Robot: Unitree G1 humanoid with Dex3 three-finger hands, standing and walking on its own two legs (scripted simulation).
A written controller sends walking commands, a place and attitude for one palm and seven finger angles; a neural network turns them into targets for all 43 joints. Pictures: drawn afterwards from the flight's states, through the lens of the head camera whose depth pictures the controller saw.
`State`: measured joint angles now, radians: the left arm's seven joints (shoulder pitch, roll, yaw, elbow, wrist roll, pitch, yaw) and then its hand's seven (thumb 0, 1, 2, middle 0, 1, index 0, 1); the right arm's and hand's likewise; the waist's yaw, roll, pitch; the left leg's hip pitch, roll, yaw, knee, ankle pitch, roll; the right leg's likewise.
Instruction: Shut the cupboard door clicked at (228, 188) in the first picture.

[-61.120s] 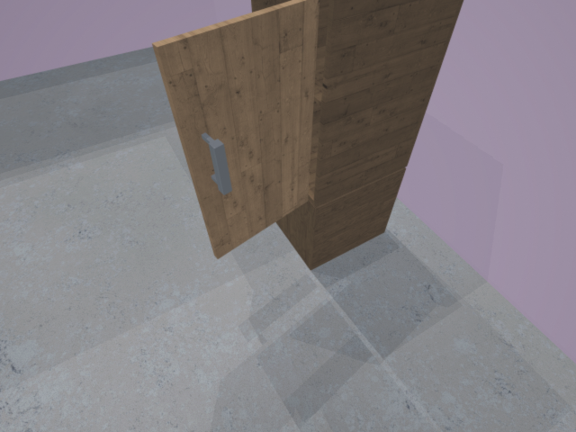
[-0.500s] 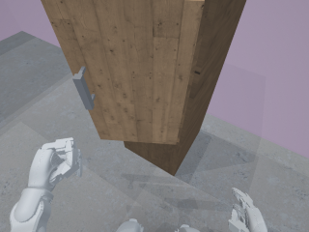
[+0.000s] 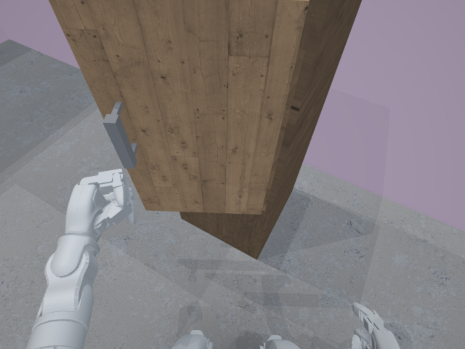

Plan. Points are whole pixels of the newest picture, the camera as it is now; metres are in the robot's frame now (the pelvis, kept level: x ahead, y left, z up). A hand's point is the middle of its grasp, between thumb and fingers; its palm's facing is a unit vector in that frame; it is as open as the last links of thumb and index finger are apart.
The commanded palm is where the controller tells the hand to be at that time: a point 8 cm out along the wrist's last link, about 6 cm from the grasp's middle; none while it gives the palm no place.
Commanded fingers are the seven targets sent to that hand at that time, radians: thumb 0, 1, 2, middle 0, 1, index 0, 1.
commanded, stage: bring the fist close to the handle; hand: left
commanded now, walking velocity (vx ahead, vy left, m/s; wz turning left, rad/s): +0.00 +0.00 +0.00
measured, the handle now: (124, 136) +0.48 +0.23 +0.06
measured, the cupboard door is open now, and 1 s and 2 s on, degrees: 28 28 13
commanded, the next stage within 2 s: push the door shut along its arc in 0.64 s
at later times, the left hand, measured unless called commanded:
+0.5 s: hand (135, 186) +0.37 +0.19 +0.06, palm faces +0.00 -1.00 -0.03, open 3.1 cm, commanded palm +0.34 +0.24 +0.07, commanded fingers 0.00 0.90 0.90 -1.30 -1.50 -1.30 -1.50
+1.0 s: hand (132, 169) +0.40 +0.20 +0.07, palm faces -0.04 -1.00 -0.03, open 3.1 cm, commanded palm +0.38 +0.25 +0.07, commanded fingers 0.00 0.90 0.90 -1.30 -1.50 -1.30 -1.50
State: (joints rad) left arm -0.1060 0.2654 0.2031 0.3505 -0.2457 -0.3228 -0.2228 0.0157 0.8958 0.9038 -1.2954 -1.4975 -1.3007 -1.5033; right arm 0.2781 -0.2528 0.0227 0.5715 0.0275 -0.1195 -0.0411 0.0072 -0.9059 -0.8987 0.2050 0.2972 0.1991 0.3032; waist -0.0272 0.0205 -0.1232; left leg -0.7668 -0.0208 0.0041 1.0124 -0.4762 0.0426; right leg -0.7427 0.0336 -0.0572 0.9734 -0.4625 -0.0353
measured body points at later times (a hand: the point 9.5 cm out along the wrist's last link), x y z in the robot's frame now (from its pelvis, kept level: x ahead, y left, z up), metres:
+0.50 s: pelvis +0.00 +0.00 +0.00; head +0.06 +0.00 +0.45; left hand +0.36 +0.24 +0.07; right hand +0.09 -0.26 -0.10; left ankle +0.01 +0.09 -0.68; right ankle +0.01 -0.10 -0.68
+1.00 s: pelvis -0.01 -0.01 +0.00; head +0.07 +0.00 +0.44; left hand +0.40 +0.25 +0.07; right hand +0.10 -0.27 -0.11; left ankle +0.01 +0.09 -0.68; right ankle +0.01 -0.10 -0.68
